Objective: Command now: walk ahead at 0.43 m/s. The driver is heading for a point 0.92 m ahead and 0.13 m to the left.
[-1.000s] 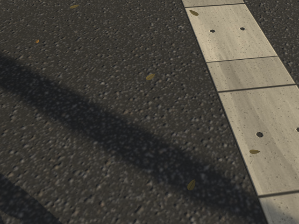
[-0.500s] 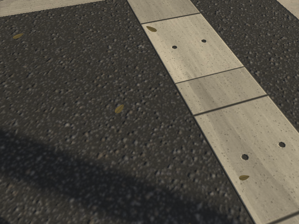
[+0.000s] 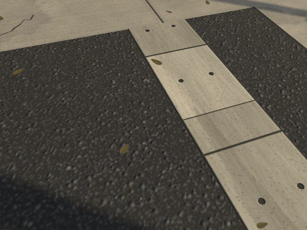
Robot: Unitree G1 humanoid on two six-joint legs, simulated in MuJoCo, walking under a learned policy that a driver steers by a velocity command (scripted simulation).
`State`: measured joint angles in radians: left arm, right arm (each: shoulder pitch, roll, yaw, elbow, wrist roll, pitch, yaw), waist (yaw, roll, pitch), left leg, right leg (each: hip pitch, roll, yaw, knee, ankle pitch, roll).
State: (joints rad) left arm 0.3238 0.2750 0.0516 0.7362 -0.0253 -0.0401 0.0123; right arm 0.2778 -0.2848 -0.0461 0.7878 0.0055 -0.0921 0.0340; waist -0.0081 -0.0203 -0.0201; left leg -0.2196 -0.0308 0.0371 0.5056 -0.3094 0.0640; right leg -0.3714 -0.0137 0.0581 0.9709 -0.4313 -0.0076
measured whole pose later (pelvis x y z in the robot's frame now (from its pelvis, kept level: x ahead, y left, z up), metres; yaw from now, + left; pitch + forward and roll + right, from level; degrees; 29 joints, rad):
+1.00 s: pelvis +0.49 +0.04 -0.01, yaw +20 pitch +2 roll -1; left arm 0.23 0.30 0.06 0.82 -0.01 -0.07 0.00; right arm 0.13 -0.30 -0.07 0.65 0.01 -0.03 0.04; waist 0.02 0.01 0.09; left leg -0.47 -0.04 0.03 0.61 -0.17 0.09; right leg -0.28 -0.04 -0.03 1.19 -0.54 0.04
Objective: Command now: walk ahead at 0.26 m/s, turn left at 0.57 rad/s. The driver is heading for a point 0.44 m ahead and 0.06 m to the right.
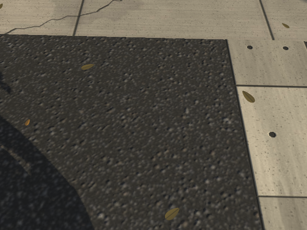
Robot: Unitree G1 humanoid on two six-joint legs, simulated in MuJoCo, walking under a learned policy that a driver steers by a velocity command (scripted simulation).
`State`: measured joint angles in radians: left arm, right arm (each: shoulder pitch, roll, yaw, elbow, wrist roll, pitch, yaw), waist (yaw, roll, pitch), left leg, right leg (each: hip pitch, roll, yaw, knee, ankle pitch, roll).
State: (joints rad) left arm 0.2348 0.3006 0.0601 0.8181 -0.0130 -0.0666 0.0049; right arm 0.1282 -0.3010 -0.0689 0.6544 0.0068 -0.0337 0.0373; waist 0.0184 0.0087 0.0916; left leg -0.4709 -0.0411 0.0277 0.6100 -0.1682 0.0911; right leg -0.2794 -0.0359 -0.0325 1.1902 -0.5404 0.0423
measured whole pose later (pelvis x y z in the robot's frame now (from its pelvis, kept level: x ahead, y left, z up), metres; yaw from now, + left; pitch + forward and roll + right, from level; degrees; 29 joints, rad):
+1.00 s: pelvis +0.35 -0.06 +0.01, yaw -9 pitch +1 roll +1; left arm 0.22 0.29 0.04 0.80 0.00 0.01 0.02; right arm 0.09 -0.23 -0.03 0.76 -0.02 -0.06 0.02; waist 0.01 -0.03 0.04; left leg -0.40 -0.03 0.03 0.48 -0.11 0.04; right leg -0.27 0.04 0.09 0.93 -0.60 0.04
